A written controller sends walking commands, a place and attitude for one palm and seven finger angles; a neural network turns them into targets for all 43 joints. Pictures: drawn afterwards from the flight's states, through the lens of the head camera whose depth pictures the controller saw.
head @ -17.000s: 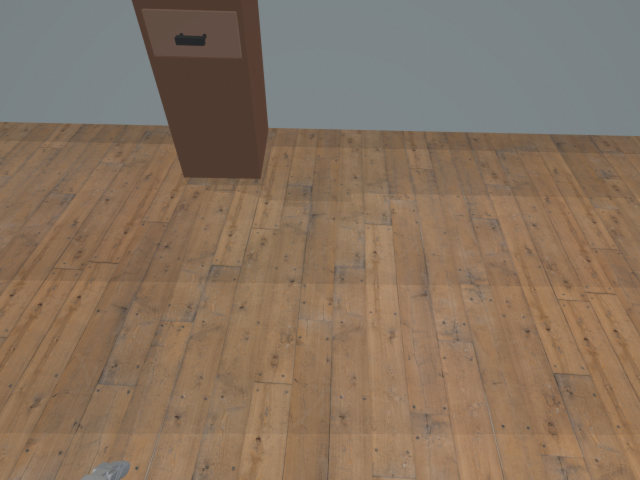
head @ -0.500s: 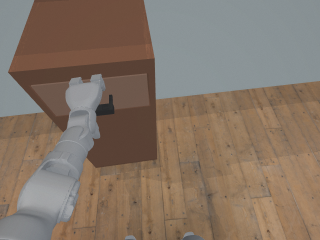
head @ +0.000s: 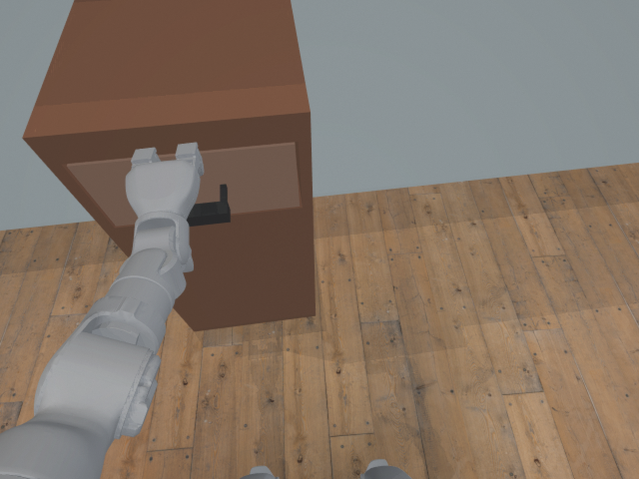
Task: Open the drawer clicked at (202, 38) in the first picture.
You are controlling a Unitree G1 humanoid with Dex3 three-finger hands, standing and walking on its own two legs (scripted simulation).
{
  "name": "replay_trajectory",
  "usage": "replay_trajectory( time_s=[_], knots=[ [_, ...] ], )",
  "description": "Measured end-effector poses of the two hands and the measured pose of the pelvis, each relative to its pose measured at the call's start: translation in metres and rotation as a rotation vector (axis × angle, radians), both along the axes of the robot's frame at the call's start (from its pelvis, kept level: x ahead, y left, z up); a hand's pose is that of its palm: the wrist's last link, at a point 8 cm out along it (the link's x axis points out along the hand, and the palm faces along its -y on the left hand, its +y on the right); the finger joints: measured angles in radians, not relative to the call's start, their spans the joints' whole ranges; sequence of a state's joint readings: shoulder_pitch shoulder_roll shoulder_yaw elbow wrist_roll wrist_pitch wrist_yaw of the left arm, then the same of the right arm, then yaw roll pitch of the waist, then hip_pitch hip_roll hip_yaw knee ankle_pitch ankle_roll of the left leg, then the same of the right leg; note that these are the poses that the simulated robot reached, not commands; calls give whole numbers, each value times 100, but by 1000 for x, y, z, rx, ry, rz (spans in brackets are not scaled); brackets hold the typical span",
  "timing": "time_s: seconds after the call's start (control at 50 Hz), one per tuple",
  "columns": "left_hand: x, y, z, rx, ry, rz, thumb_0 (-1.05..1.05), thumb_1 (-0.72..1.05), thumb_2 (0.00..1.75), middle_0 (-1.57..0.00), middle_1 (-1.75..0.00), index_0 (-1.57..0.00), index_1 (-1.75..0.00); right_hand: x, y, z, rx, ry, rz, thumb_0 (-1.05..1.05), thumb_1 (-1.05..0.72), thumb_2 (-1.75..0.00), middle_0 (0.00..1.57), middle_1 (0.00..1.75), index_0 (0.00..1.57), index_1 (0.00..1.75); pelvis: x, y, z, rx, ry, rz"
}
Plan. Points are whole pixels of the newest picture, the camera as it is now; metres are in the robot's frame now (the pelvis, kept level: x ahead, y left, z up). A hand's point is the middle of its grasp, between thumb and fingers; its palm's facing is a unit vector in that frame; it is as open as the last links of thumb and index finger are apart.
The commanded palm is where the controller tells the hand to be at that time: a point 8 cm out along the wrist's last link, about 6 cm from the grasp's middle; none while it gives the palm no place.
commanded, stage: re-aim the fingers above the handle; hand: left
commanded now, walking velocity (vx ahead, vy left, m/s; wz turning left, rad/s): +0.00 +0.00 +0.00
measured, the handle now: (197, 203) +0.54 +0.17 -0.05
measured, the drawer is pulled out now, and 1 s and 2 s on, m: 0.00 0.00 0.00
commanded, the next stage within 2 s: lower the fingers behind the handle in 1.76 s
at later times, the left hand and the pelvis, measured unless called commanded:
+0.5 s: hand (162, 223) +0.46 +0.20 +0.00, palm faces -0.07 +0.02 -1.00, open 13.9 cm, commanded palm +0.46 +0.17 +0.06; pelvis -0.01 +0.00 +0.00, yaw +0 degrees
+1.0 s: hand (164, 226) +0.46 +0.20 +0.00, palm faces -0.13 -0.03 -0.99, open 13.9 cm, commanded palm +0.46 +0.17 +0.06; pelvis +0.00 +0.00 +0.00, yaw -1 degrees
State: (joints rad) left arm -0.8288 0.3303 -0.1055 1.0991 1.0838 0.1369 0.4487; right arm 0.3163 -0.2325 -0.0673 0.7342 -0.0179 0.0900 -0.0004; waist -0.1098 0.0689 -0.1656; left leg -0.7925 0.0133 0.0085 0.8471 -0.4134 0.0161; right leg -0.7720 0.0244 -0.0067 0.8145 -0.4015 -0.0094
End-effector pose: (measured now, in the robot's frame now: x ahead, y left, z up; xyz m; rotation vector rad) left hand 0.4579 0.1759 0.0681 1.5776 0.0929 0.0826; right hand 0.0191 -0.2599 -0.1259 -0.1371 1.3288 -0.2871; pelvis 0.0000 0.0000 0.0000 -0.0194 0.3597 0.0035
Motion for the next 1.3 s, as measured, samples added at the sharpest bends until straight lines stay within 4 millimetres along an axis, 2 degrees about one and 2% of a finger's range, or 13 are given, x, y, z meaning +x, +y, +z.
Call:
replay_trajectory(
  time_s=[0.16,0.26,0.38,0.44,0.5,0.6,0.7,0.8,0.96,1.02,1.1,1.18,1.3],
  knots=[
    [-3,-11,-8,-57,107,-40,0,-49,30,-32,-120,-31,-120,-22,-1,8,-15,23,-30,0,-91,-90,20,30,20,30,-1,-1,4,2,-16,-7],
    [-4,-18,-9,-79,43,-120,0,-49,30,-32,-120,-32,-120,-31,-6,8,-46,28,-35,0,-90,-90,20,30,20,30,-4,0,0,2,-1,-12],
    [-4,3,-6,-15,-41,-38,0,-49,30,-32,-120,-32,-120,-34,-6,0,-32,40,-27,0,-91,-90,20,30,20,30,-8,1,-5,1,17,-16],
    [-7,17,-8,21,0,37,0,-49,30,-32,-120,-31,-120,-31,-3,-1,-13,39,-25,0,-91,-90,20,30,20,30,-9,2,-3,0,11,-13],
    [-10,20,-9,14,67,62,0,-49,30,-32,-120,-31,-120,-27,1,2,-4,32,-20,0,-91,-90,20,30,20,30,-8,3,1,-1,-1,-7],
    [-9,-8,-6,-56,109,-74,0,-49,30,-32,-120,-32,-120,-17,2,8,-29,5,-3,0,-91,-90,20,30,20,30,-7,4,3,-5,-18,8],
    [2,-31,-1,-99,10,-172,0,-49,30,-32,-120,-32,-120,-13,-2,8,-63,-27,-2,0,-90,-90,20,30,20,30,-8,4,-3,-5,6,0],
    [10,-19,-5,-29,-67,-89,0,-49,30,-34,-122,-31,-120,-17,-2,-1,-44,-9,-4,0,-91,-90,20,30,20,30,-9,6,-9,-1,34,-19],
    [-7,21,-17,-20,106,96,0,-49,30,-34,-121,-31,-120,-23,9,1,8,34,-31,0,-91,-90,20,30,20,30,-4,5,2,2,3,-21],
    [-9,19,-10,-36,128,20,0,-49,30,-33,-121,-32,-120,-21,8,7,-12,35,-18,0,-91,-90,20,30,20,30,-1,4,5,-2,-13,-3],
    [-6,-4,0,-68,75,-132,0,-49,30,-33,-120,-32,-120,-16,1,11,-51,25,2,0,-90,-90,20,30,20,30,0,4,3,-8,-15,13],
    [0,-18,1,-92,-7,-166,0,-49,30,-32,-120,-32,-120,-12,-5,10,-69,2,4,0,-90,-90,20,30,20,30,-2,5,-2,-9,4,5],
    [1,2,-16,-11,-10,-10,1,-49,30,-32,-120,-31,-120,-11,-4,2,-39,-4,-5,0,-91,-90,20,30,20,30,-5,6,-6,-2,24,-19]
  ],
)
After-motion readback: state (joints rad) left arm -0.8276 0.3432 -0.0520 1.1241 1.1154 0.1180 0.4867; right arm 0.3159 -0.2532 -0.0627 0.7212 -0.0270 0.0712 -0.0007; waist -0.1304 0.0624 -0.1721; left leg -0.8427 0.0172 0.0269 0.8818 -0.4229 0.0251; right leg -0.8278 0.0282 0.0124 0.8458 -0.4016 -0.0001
